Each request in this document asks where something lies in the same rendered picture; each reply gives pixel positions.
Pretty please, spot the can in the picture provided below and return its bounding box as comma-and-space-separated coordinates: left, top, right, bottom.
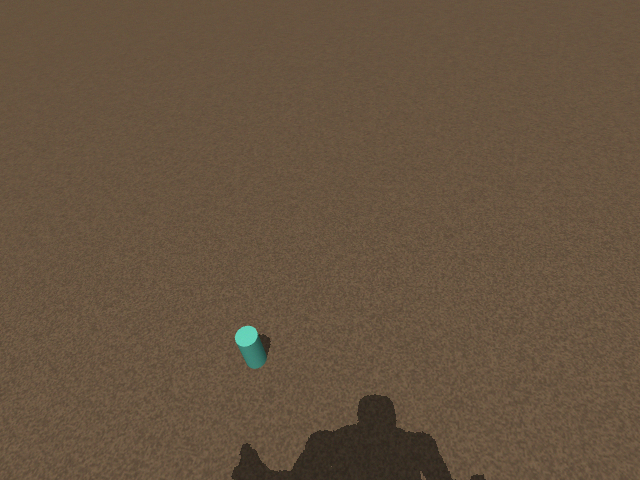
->
235, 326, 267, 369

